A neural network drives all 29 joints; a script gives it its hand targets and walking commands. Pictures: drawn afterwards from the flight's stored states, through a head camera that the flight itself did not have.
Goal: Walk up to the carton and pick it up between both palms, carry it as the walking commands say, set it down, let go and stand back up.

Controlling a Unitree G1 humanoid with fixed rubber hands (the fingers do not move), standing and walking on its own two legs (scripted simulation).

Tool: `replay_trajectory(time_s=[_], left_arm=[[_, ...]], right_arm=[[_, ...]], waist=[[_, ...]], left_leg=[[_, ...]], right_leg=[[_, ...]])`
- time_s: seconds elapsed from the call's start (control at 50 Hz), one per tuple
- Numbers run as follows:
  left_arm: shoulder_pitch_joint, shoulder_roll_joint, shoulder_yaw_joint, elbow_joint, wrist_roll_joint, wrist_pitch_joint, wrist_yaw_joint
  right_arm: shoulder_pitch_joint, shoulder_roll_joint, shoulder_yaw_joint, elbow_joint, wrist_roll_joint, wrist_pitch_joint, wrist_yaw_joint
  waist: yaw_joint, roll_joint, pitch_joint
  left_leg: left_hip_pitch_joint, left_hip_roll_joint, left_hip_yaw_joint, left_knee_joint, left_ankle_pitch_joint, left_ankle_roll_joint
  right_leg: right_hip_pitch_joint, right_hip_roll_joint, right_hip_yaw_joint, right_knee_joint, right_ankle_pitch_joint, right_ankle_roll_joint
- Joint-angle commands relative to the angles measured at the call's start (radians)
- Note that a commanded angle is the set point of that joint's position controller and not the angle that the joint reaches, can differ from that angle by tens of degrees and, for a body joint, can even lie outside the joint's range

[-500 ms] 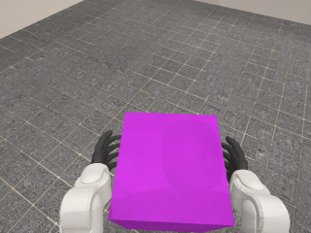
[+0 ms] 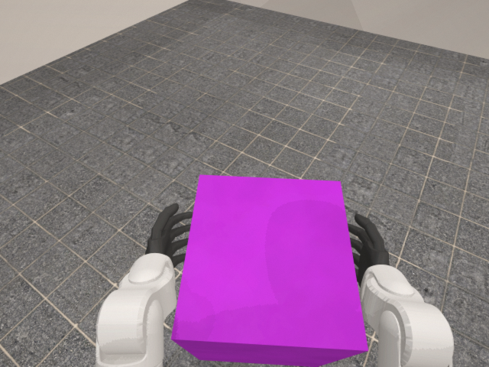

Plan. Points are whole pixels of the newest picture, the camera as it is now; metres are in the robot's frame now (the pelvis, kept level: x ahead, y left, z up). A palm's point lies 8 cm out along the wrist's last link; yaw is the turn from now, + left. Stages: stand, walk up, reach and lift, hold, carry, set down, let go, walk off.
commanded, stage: carry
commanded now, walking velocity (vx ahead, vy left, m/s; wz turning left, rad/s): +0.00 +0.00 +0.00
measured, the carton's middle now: (263, 279) +0.25 +0.00 +0.03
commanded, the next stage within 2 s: none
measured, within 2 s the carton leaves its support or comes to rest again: neither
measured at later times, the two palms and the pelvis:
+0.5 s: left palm (151, 222) +0.35 +0.19 +0.04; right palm (313, 213) +0.38 -0.09 +0.04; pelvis +0.13 +0.03 -0.05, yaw +6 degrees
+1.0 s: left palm (70, 199) +0.36 +0.33 +0.08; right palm (227, 151) +0.49 +0.07 +0.08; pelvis +0.21 +0.09 -0.02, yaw +26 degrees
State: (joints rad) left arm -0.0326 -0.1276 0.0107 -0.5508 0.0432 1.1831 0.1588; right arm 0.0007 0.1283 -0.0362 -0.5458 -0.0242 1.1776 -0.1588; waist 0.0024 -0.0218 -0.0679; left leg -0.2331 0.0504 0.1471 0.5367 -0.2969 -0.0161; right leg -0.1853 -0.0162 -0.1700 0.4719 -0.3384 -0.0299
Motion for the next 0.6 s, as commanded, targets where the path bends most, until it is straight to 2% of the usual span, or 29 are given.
replay_trajectory(time_s=[0.0,0.02,0.04,0.06,0.08,0.12,0.14,0.16,0.18,0.2,0.22,0.24,0.26,0.28,0.3,0.32,0.34,0.36,0.38,0.4,0.42,0.44,0.46,0.48,0.5,0.52,0.54,0.56,0.58], left_arm=[[-0.287,-0.786,-0.576,-0.035,-0.252,0.007,-0.155],[-0.284,-0.762,-0.551,-0.032,-0.239,0.008,-0.153],[-0.293,-0.769,-0.544,-0.029,-0.226,0.005,-0.146],[-0.282,-0.746,-0.515,-0.014,-0.2,0.004,-0.138],[-0.253,-0.723,-0.505,0.028,-0.184,0.01,-0.129],[-0.371,-0.698,-0.509,-0.064,-0.212,0.008,-0.125],[-0.377,-0.703,-0.518,-0.045,-0.217,0.004,-0.126],[-0.396,-0.769,-0.547,-0.068,-0.24,-0.005,-0.131],[-0.44,-0.79,-0.561,-0.083,-0.261,-0.023,-0.135],[-0.421,-0.807,-0.569,-0.058,-0.264,-0.02,-0.14],[-0.424,-0.83,-0.571,-0.058,-0.273,-0.028,-0.14],[-0.389,-0.814,-0.556,-0.049,-0.264,-0.04,-0.137],[-0.304,-0.804,-0.534,0.005,-0.24,-0.042,-0.132],[-0.326,-0.787,-0.56,-0.042,-0.248,-0.039,-0.127],[-0.301,-0.782,-0.563,-0.043,-0.236,-0.032,-0.123],[-0.336,-0.768,-0.566,-0.071,-0.233,-0.032,-0.123],[-0.33,-0.779,-0.574,-0.073,-0.252,-0.03,-0.125],[-0.366,-0.788,-0.58,-0.1,-0.257,-0.036,-0.131],[-0.345,-0.793,-0.583,-0.086,-0.26,-0.028,-0.136],[-0.345,-0.795,-0.596,-0.104,-0.264,-0.03,-0.133],[-0.373,-0.819,-0.611,-0.127,-0.288,-0.04,-0.14],[-0.34,-0.824,-0.617,-0.144,-0.287,-0.034,-0.142],[-0.325,-0.772,-0.594,-0.102,-0.275,-0.027,-0.134],[-0.37,-0.762,-0.611,-0.146,-0.271,-0.028,-0.135],[-0.334,-0.747,-0.593,-0.121,-0.27,-0.021,-0.147],[-0.269,-0.778,-0.575,-0.039,-0.262,-0.022,-0.152],[-0.238,-0.835,-0.597,-0.07,-0.277,-0.035,-0.157],[-0.274,-0.881,-0.604,-0.098,-0.302,-0.058,-0.163],[-0.275,-0.904,-0.589,-0.099,-0.297,-0.065,-0.17]], right_arm=[[-0.346,0.769,0.633,-0.095,0.247,0.006,0.13],[-0.392,0.77,0.65,-0.103,0.26,0.007,0.126],[-0.414,0.776,0.66,-0.107,0.272,0.008,0.132],[-0.444,0.754,0.669,-0.102,0.285,0.016,0.141],[-0.41,0.739,0.646,-0.048,0.267,0.025,0.14],[-0.39,0.758,0.609,-0.011,0.267,0.02,0.137],[-0.359,0.765,0.603,0.023,0.269,0.013,0.138],[-0.431,0.812,0.629,-0.037,0.287,0.002,0.143],[-0.457,0.819,0.62,-0.048,0.287,-0.014,0.144],[-0.486,0.809,0.621,-0.096,0.283,-0.021,0.137],[-0.473,0.829,0.623,-0.102,0.282,-0.028,0.132],[-0.485,0.808,0.625,-0.14,0.268,-0.037,0.124],[-0.462,0.801,0.652,-0.142,0.273,-0.036,0.123],[-0.375,0.812,0.643,-0.081,0.272,-0.03,0.126],[-0.368,0.793,0.635,-0.079,0.272,-0.03,0.129],[-0.384,0.774,0.645,-0.074,0.26,-0.023,0.134],[-0.349,0.779,0.646,-0.063,0.25,-0.018,0.136],[-0.393,0.804,0.663,-0.095,0.266,-0.025,0.14],[-0.408,0.789,0.653,-0.113,0.261,-0.026,0.139],[-0.373,0.777,0.635,-0.094,0.249,-0.023,0.136],[-0.415,0.794,0.65,-0.133,0.255,-0.037,0.138],[-0.36,0.799,0.644,-0.14,0.253,-0.032,0.141],[-0.336,0.779,0.63,-0.078,0.234,-0.023,0.133],[-0.321,0.783,0.626,-0.062,0.245,-0.027,0.142],[-0.272,0.78,0.601,-0.027,0.233,-0.023,0.129],[-0.256,0.79,0.62,-0.028,0.227,-0.02,0.129],[-0.324,0.809,0.638,-0.132,0.249,-0.035,0.134],[-0.393,0.864,0.679,-0.157,0.285,-0.047,0.146],[-0.432,0.895,0.694,-0.174,0.306,-0.054,0.154]], waist=[[-0.004,-0.152,-0.244],[0.007,-0.215,-0.222],[0.009,-0.2,-0.205],[0.001,-0.182,-0.154],[-0.012,-0.088,-0.146],[-0.024,0.111,-0.182],[-0.029,0.213,-0.204],[-0.01,0.222,-0.228],[-0.006,0.254,-0.206],[0.014,0.225,-0.17],[0.031,0.051,-0.2],[0.051,-0.308,-0.189],[0.025,-0.347,-0.134],[0.01,-0.201,-0.117],[0.016,0.0,-0.151],[0.016,-0.04,-0.078],[0.012,-0.105,-0.047],[0.007,-0.156,-0.059],[0.003,-0.145,-0.069],[0.005,-0.159,-0.1],[-0.005,-0.178,-0.147],[-0.027,-0.145,-0.201],[-0.06,-0.058,-0.191],[-0.074,0.294,-0.22],[-0.051,0.391,-0.227],[-0.028,0.202,-0.273],[-0.019,0.103,-0.275],[-0.018,0.031,-0.306],[-0.015,0.053,-0.279]], left_leg=[[-0.185,-0.022,0.034,0.02,-0.044,0.004],[-0.238,-0.039,0.054,0.102,-0.066,-0.002],[-0.273,-0.045,0.047,0.084,-0.079,0.009],[-0.188,-0.03,0.037,-0.009,-0.024,0.013],[-0.039,0.003,0.018,-0.124,0.208,0.032],[0.273,0.136,-0.074,0.04,1.14,0.073],[0.385,0.17,-0.095,0.057,1.376,0.087],[0.435,0.198,-0.105,0.094,1.442,0.103],[0.439,0.181,-0.103,0.073,1.415,0.09],[0.337,0.142,-0.038,0.165,1.393,0.06],[0.089,0.069,0.041,0.429,1.088,0.023],[-0.456,-0.044,0.095,0.646,0.033,-0.011],[-0.636,-0.061,0.035,0.638,-0.383,0.005],[-0.602,-0.027,-0.036,0.659,-0.339,0.026],[-0.563,-0.029,-0.053,0.601,-0.299,0.043],[-0.561,-0.019,-0.033,0.578,-0.267,0.04],[-0.49,-0.006,-0.026,0.507,-0.204,0.041],[-0.419,-0.037,0.032,0.435,-0.168,0.035],[-0.324,-0.054,0.058,0.303,-0.085,0.051],[-0.233,-0.071,0.077,0.229,-0.034,0.046],[-0.177,-0.116,0.106,0.176,0.031,0.055],[-0.032,-0.106,0.087,0.082,0.132,0.083],[0.165,-0.03,-0.053,0.059,0.502,0.167],[0.301,0.223,-0.45,0.007,1.145,0.371],[0.307,0.331,-0.67,-0.045,1.311,0.492],[0.264,0.306,-0.602,-0.037,1.285,0.43],[0.242,0.261,-0.491,-0.044,1.15,0.331],[0.255,0.222,-0.427,-0.028,1.004,0.286],[0.202,0.207,-0.376,0.011,0.935,0.259]], right_leg=[[0.426,-0.228,0.167,0.072,1.414,-0.035],[0.457,-0.234,0.172,0.062,1.495,-0.018],[0.484,-0.229,0.177,0.087,1.52,-0.037],[0.364,-0.203,0.148,0.099,1.393,-0.042],[0.214,-0.193,0.113,0.112,1.266,-0.017],[-0.032,-0.097,0.038,0.266,0.817,0.042],[-0.154,-0.065,0.024,0.272,0.564,0.066],[-0.202,-0.029,0.017,0.158,0.257,0.082],[-0.217,-0.002,-0.007,0.059,0.05,0.082],[-0.102,0.028,-0.061,-0.046,0.094,0.081],[0.172,-0.039,-0.012,-0.119,0.691,0.081],[0.637,-0.209,0.188,0.004,1.562,0.03],[0.658,-0.347,0.294,0.063,1.86,0.007],[0.583,-0.383,0.29,0.03,1.695,-0.014],[0.547,-0.394,0.284,0.033,1.535,-0.032],[0.436,-0.375,0.263,0.025,1.423,-0.042],[0.328,-0.353,0.165,0.022,1.298,-0.049],[0.315,-0.305,0.062,0.066,1.36,-0.018],[0.266,-0.317,-0.004,0.12,1.361,-0.001],[0.228,-0.305,-0.026,0.17,1.334,0.006],[0.234,-0.305,-0.045,0.269,1.383,0.019],[0.16,-0.3,-0.071,0.386,1.274,0.036],[-0.077,-0.245,-0.066,0.591,1.078,0.107],[-0.341,-0.055,-0.055,1.023,0.16,0.172],[-0.45,0.027,0.095,1.156,-0.396,0.183],[-0.392,-0.047,0.192,1.122,-0.396,0.139],[-0.407,-0.087,0.205,1.034,-0.346,0.127],[-0.384,-0.108,0.201,0.85,-0.338,0.118],[-0.334,-0.133,0.195,0.657,-0.347,0.124]])
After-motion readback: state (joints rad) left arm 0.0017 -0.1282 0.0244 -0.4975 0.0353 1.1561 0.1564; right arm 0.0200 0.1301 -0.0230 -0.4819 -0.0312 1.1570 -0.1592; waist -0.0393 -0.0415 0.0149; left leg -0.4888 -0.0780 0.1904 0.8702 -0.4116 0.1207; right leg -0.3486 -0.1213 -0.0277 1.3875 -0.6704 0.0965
